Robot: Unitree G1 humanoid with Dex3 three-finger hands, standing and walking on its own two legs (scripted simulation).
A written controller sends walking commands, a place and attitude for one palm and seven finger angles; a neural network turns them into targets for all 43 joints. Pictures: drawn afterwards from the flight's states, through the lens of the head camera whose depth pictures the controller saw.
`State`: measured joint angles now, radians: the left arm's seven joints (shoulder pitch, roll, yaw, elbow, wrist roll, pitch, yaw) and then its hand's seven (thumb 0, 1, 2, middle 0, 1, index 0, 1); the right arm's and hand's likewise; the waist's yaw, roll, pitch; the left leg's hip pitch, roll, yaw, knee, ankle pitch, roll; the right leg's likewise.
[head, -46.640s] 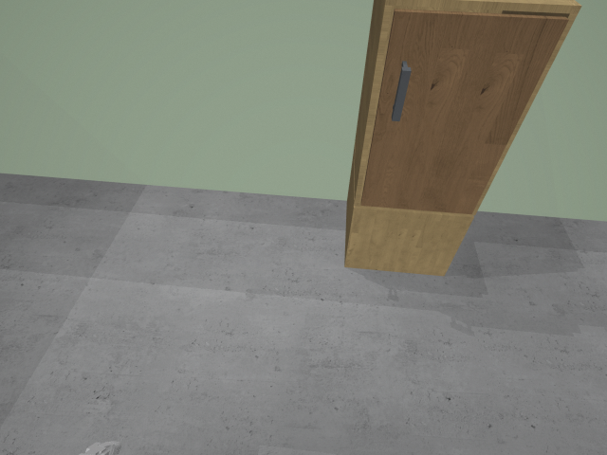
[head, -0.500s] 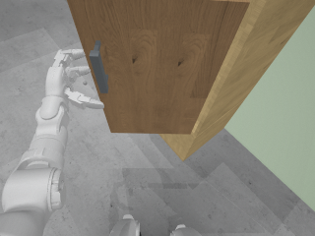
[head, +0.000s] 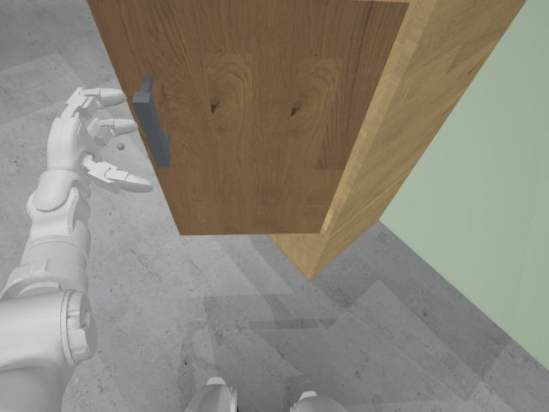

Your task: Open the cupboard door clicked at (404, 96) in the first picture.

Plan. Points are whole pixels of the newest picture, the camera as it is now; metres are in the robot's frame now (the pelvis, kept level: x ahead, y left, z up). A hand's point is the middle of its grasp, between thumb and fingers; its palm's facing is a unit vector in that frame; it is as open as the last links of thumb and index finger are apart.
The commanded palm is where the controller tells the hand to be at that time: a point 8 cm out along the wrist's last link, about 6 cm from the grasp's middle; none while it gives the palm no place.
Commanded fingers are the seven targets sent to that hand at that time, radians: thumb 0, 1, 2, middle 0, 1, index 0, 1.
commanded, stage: move the hooked fingers beside the handle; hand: left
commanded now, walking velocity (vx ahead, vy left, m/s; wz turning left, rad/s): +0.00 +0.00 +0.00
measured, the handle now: (156, 123) +0.51 +0.16 +0.10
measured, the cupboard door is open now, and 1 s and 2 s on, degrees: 52 52 52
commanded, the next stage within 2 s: slide the fingers in behind the handle in 1.20 s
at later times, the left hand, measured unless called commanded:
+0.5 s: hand (103, 143) +0.48 +0.23 +0.09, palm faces -0.01 -1.00 +0.00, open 14.0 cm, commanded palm +0.45 +0.27 +0.09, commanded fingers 0.00 -0.50 0.30 -0.30 -1.20 -0.30 -1.20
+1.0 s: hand (108, 147) +0.47 +0.22 +0.10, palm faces -0.01 -1.00 -0.01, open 14.0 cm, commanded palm +0.45 +0.27 +0.09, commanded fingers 0.00 -0.50 0.30 -0.30 -1.20 -0.30 -1.20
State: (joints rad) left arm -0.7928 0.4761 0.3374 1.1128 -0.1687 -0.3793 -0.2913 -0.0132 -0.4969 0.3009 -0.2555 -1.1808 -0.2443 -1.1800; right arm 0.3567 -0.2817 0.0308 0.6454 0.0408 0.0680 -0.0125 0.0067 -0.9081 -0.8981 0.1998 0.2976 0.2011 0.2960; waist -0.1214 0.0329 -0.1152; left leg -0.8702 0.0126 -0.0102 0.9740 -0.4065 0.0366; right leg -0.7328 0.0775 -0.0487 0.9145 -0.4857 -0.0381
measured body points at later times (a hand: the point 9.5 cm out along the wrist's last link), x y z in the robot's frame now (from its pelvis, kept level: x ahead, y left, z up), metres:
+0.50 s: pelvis +0.00 +0.01 +0.00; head +0.10 +0.03 +0.44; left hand +0.47 +0.28 +0.09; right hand +0.01 -0.27 -0.11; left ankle +0.03 +0.09 -0.68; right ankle -0.03 -0.10 -0.68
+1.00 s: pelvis -0.01 +0.01 +0.00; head +0.08 +0.03 +0.44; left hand +0.46 +0.27 +0.10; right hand +0.02 -0.25 -0.11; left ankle +0.03 +0.09 -0.68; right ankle -0.03 -0.10 -0.68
